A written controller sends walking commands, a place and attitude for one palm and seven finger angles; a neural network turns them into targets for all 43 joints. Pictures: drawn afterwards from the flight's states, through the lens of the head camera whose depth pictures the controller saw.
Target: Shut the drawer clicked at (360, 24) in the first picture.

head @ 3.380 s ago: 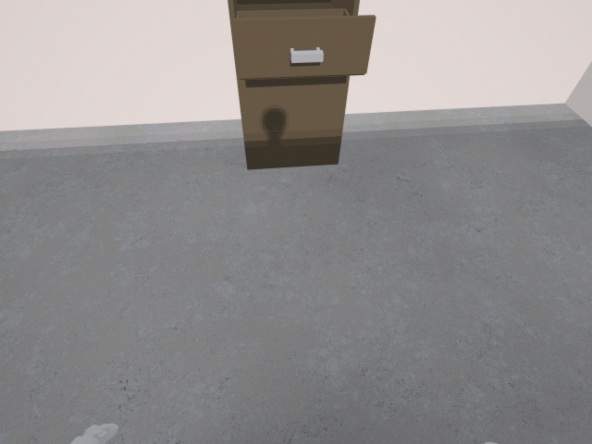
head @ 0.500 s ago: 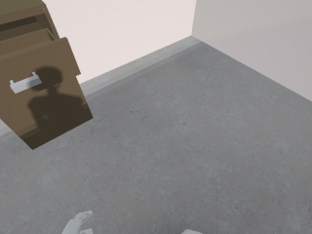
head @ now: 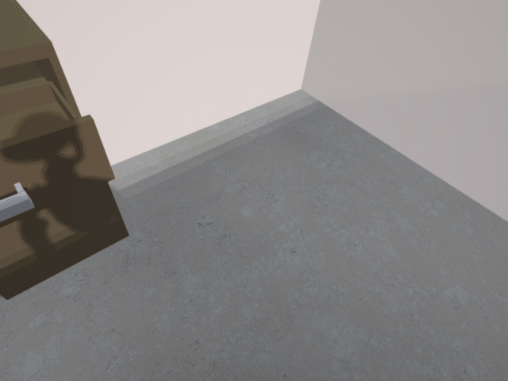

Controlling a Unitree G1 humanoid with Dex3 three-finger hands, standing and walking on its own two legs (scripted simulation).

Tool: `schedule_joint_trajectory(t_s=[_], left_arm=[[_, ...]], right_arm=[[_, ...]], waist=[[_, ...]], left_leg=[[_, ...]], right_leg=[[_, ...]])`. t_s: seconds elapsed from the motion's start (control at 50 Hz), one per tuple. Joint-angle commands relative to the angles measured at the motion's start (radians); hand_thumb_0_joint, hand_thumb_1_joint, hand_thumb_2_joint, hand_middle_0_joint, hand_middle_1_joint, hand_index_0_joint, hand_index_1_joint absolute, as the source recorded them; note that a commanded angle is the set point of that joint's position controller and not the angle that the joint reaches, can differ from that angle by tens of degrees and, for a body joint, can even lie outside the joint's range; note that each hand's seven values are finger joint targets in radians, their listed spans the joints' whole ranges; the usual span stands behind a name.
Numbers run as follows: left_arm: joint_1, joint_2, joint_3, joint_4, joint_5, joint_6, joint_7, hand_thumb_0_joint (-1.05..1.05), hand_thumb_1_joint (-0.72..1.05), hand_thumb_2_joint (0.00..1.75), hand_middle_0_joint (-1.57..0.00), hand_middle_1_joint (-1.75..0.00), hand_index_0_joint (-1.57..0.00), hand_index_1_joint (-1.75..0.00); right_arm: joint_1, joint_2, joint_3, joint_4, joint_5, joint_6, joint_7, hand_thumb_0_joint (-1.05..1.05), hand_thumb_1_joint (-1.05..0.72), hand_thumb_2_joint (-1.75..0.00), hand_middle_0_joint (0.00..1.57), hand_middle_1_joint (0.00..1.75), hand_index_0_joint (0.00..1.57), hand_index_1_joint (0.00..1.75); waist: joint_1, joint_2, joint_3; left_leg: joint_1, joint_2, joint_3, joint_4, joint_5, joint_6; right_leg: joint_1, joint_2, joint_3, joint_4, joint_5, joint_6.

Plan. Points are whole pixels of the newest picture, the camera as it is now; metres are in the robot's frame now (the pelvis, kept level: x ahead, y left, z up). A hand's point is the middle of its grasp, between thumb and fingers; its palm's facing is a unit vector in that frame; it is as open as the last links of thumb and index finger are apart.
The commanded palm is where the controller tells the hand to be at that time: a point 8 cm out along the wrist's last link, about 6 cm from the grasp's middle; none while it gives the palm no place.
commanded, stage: walk to a spot facing it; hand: left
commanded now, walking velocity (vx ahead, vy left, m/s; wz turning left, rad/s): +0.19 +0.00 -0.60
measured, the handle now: out of the picture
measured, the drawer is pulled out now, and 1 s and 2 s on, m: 0.30 0.30 0.30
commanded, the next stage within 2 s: turn to face it in 0.02 s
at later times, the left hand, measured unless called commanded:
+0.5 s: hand (191, 317) +0.26 +0.14 -0.16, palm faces +0.04 -0.98 -0.18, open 7.4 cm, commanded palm none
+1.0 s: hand (126, 354) +0.18 +0.24 -0.15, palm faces +0.37 -0.88 -0.30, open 7.4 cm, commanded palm none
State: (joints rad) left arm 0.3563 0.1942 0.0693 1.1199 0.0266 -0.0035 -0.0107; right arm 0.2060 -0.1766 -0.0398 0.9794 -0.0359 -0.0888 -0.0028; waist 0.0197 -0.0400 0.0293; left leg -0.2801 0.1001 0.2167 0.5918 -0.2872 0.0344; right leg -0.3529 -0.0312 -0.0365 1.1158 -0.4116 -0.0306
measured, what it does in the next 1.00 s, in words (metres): walks ahead, turning left: right foot, then left foot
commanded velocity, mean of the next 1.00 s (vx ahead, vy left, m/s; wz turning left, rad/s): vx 0.00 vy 0.00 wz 0.49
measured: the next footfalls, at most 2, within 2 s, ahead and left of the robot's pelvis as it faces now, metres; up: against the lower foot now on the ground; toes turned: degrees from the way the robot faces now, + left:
right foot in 0.32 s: +0.24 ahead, -0.15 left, +0.00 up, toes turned -11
left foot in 0.66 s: +0.21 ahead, +0.12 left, +0.00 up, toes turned +19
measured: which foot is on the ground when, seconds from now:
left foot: down 0.00-0.34, up 0.36-0.64, down 0.66-1.00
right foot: up 0.00-0.30, down 0.32-0.66, up 0.68-1.00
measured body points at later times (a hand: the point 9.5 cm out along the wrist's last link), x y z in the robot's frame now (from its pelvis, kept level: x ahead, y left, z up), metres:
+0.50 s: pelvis +0.14 -0.03 +0.00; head +0.17 -0.03 +0.45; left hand +0.26 +0.19 -0.14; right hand +0.11 -0.24 -0.17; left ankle +0.09 +0.09 -0.66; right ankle +0.20 -0.14 -0.73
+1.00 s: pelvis +0.17 -0.01 +0.01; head +0.21 +0.01 +0.45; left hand +0.16 +0.28 -0.13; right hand +0.33 -0.23 -0.13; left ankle +0.17 +0.10 -0.73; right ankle +0.22 -0.15 -0.68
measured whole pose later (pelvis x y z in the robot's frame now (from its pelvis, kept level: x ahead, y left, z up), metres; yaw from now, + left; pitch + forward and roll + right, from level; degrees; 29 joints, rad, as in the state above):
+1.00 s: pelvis +0.17 -0.01 +0.01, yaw +20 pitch +1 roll +0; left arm 0.17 0.26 0.09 0.91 0.01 0.06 0.02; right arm 0.20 -0.23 -0.06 0.90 -0.03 0.02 0.01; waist -0.02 0.01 0.07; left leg -0.31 -0.01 0.00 0.50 -0.21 0.03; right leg -0.44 -0.06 -0.01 0.92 -0.43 0.09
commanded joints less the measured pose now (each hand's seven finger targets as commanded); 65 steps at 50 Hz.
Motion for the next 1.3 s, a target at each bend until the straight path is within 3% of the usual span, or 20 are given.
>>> schedule_joint_trajectory(t_s=[0.0,0.2,0.26,0.28,0.32,0.36,0.4,0.46,0.6,0.62,0.64,0.66,0.78,0.92,1.04,1.06,1.08,1.1,1.18,1.28], left_arm=[[-0.033,0.018,0.011,-0.097,0.002,-0.013,-0.015,0.00,0.90,0.90,-0.20,-0.30,-0.20,-0.30],[-0.162,-0.030,-0.018,-0.142,0.001,-0.013,0.005,0.00,0.90,0.90,-0.20,-0.30,-0.20,-0.30],[-0.069,0.016,-0.014,-0.110,0.003,-0.031,0.016,0.00,0.90,0.90,-0.20,-0.30,-0.20,-0.30],[0.002,0.076,-0.003,-0.088,0.003,-0.042,0.024,0.00,0.90,0.90,-0.20,-0.30,-0.20,-0.30],[0.107,0.214,0.024,-0.073,-0.006,-0.048,0.034,0.00,0.90,0.90,-0.20,-0.30,-0.20,-0.30],[-0.011,0.188,0.022,-0.117,-0.009,-0.038,0.044,0.00,0.90,0.90,-0.20,-0.30,-0.20,-0.30],[-0.133,0.126,0.011,-0.158,-0.007,-0.023,0.056,0.00,0.90,0.90,-0.20,-0.30,-0.20,-0.30],[-0.220,0.122,0.012,-0.197,0.001,-0.012,0.057,0.00,0.90,0.90,-0.20,-0.30,-0.20,-0.30],[-0.205,0.155,0.036,-0.232,-0.003,0.019,0.046,0.00,0.90,0.90,-0.20,-0.30,-0.20,-0.30],[-0.208,0.131,0.033,-0.255,-0.012,0.030,0.041,0.00,0.90,0.90,-0.20,-0.30,-0.20,-0.30],[-0.219,0.066,0.024,-0.304,-0.018,0.037,0.030,0.00,0.90,0.90,-0.20,-0.30,-0.20,-0.30],[-0.294,0.079,0.019,-0.342,-0.007,0.035,0.029,0.00,0.90,0.90,-0.20,-0.30,-0.20,-0.30],[-0.189,0.106,0.032,-0.270,-0.008,0.031,0.019,0.00,0.90,0.90,-0.20,-0.30,-0.20,-0.30],[-0.231,0.110,0.023,-0.306,-0.019,0.032,0.028,0.00,0.90,0.90,-0.20,-0.30,-0.20,-0.30],[-0.078,0.129,0.020,-0.286,-0.026,0.014,0.036,0.00,0.90,0.90,-0.20,-0.30,-0.20,-0.30],[-0.035,0.171,0.028,-0.282,-0.018,0.004,0.041,0.00,0.90,0.90,-0.20,-0.30,-0.20,-0.30],[-0.029,0.276,0.046,-0.291,0.002,-0.007,0.049,0.00,0.90,0.90,-0.20,-0.30,-0.20,-0.30],[-0.059,0.304,0.039,-0.317,-0.005,0.003,0.047,0.00,0.90,0.90,-0.20,-0.30,-0.20,-0.30],[-0.192,0.173,0.010,-0.334,-0.007,-0.008,0.045,0.00,0.90,0.90,-0.20,-0.30,-0.20,-0.30],[-0.079,0.194,0.014,-0.285,-0.001,-0.009,0.047,0.00,0.90,0.90,-0.20,-0.30,-0.20,-0.30]], right_arm=[[0.147,-0.100,-0.016,0.023,0.014,-0.007,-0.026,0.00,-0.90,-0.90,0.20,0.30,0.20,0.30],[0.228,-0.084,-0.016,0.101,0.010,0.022,-0.025,0.00,-0.90,-0.90,0.20,0.30,0.20,0.30],[0.211,-0.088,-0.017,0.116,0.020,0.035,-0.024,0.00,-0.90,-0.90,0.20,0.30,0.20,0.30],[0.212,-0.070,-0.016,0.113,0.027,0.035,-0.019,0.00,-0.90,-0.90,0.20,0.30,0.20,0.30],[0.250,-0.013,-0.016,0.073,0.040,0.058,-0.021,0.00,-0.90,-0.90,0.20,0.30,0.20,0.30],[0.187,-0.023,-0.021,0.049,0.036,0.081,-0.021,0.00,-0.90,-0.90,0.20,0.30,0.20,0.30],[0.145,-0.024,-0.029,0.051,0.030,0.102,-0.009,0.00,-0.90,-0.90,0.20,0.30,0.20,0.30],[0.186,-0.005,-0.031,0.043,0.021,0.131,0.006,0.00,-0.90,-0.90,0.20,0.30,0.20,0.30],[0.140,-0.068,-0.046,-0.046,0.014,0.114,0.022,0.00,-0.90,-0.90,0.20,0.30,0.20,0.30],[0.185,-0.128,-0.059,-0.046,0.010,0.108,0.024,0.00,-0.90,-0.90,0.20,0.30,0.20,0.30],[0.219,-0.244,-0.085,-0.069,0.003,0.099,0.018,0.00,-0.90,-0.90,0.20,0.30,0.20,0.30],[0.231,-0.294,-0.093,-0.070,-0.001,0.097,0.012,0.00,-0.90,-0.90,0.20,0.30,0.20,0.30],[0.022,-0.218,-0.062,-0.132,0.013,0.075,-0.014,0.00,-0.90,-0.90,0.20,0.30,0.20,0.30],[0.051,-0.252,-0.077,-0.125,0.012,0.096,-0.007,0.00,-0.90,-0.90,0.20,0.30,0.20,0.30],[-0.062,-0.255,-0.085,-0.156,0.018,0.116,0.003,0.00,-0.90,-0.90,0.20,0.30,0.20,0.30],[-0.064,-0.220,-0.082,-0.165,0.027,0.117,0.008,0.00,-0.90,-0.90,0.20,0.30,0.20,0.30],[-0.039,-0.138,-0.069,-0.185,0.034,0.118,0.014,0.00,-0.90,-0.90,0.20,0.30,0.20,0.30],[-0.052,-0.171,-0.077,-0.194,0.022,0.122,0.014,0.00,-0.90,-0.90,0.20,0.30,0.20,0.30],[-0.031,-0.159,-0.075,-0.125,0.012,0.147,0.033,0.00,-0.90,-0.90,0.20,0.30,0.20,0.30],[-0.102,-0.137,-0.057,-0.128,0.016,0.150,0.032,0.00,-0.90,-0.90,0.20,0.30,0.20,0.30]], waist=[[-0.017,0.152,0.042],[-0.051,0.197,0.034],[0.011,0.167,-0.045],[0.044,0.085,-0.104],[0.058,-0.160,-0.212],[0.048,-0.231,-0.185],[-0.002,-0.080,-0.082],[-0.056,-0.118,-0.030],[-0.059,-0.040,-0.040],[-0.086,0.126,-0.038],[-0.109,0.437,-0.014],[-0.136,0.346,-0.029],[-0.035,0.182,-0.092],[-0.070,0.177,-0.103],[0.002,0.179,-0.113],[0.023,0.058,-0.116],[0.020,-0.278,-0.095],[0.018,-0.224,-0.076],[-0.050,-0.131,0.019],[0.007,-0.120,-0.017]], left_leg=[[0.138,0.265,-0.165,-0.369,0.287,0.041],[0.192,0.197,-0.028,-0.234,0.722,0.074],[0.172,0.159,-0.068,-0.080,0.648,0.033],[0.082,0.123,-0.063,0.032,0.486,-0.006],[-0.163,-0.041,-0.100,0.474,-0.361,-0.065],[-0.233,-0.003,-0.190,0.648,-0.340,-0.072],[-0.221,0.031,-0.195,0.635,-0.232,-0.079],[-0.143,0.023,-0.143,0.522,-0.169,-0.088],[0.015,-0.023,-0.065,0.030,0.007,-0.079],[0.056,0.030,-0.182,-0.118,0.058,-0.052],[0.092,0.272,-0.574,-0.287,0.245,0.070],[0.049,0.373,-0.709,-0.343,0.184,0.166],[0.131,0.153,-0.409,-0.250,0.401,0.110],[0.199,0.152,-0.488,-0.221,0.474,0.150],[-0.005,0.076,-0.512,-0.120,0.386,0.090],[-0.113,0.008,-0.463,-0.020,0.225,0.030],[-0.328,-0.163,-0.270,0.230,-0.170,-0.068],[-0.307,-0.144,-0.281,0.445,-0.308,-0.070],[-0.298,-0.084,-0.263,0.684,-0.079,-0.089],[-0.261,-0.078,-0.207,0.491,-0.123,-0.110]], right_leg=[[-0.245,-0.082,0.026,0.122,0.144,0.029],[-0.077,-0.027,-0.105,-0.424,0.236,0.042],[0.154,-0.016,-0.122,-0.623,0.372,0.045],[0.317,-0.089,-0.065,-0.636,0.592,0.038],[0.504,-0.467,0.188,-0.637,1.203,-0.142],[0.377,-0.454,0.199,-0.724,0.892,-0.170],[0.199,-0.392,0.055,-0.760,0.634,-0.118],[0.023,-0.360,-0.067,-0.822,0.325,-0.075],[0.015,-0.326,-0.164,-0.587,0.182,-0.009],[-0.057,-0.254,-0.196,-0.427,0.071,0.035],[-0.267,-0.111,-0.207,-0.178,-0.229,0.122],[-0.281,-0.082,-0.085,0.025,-0.253,0.108],[-0.257,-0.082,0.025,0.049,0.047,0.128],[-0.179,-0.033,0.027,-0.187,-0.031,0.130],[0.151,0.009,-0.003,-0.602,0.141,0.106],[0.274,-0.066,0.055,-0.768,0.208,0.089],[0.362,-0.367,0.372,-0.871,0.255,-0.023],[0.205,-0.486,0.388,-0.863,0.300,-0.109],[0.098,-0.277,0.112,-0.814,0.315,-0.064],[0.225,-0.294,0.053,-0.787,0.437,-0.090]])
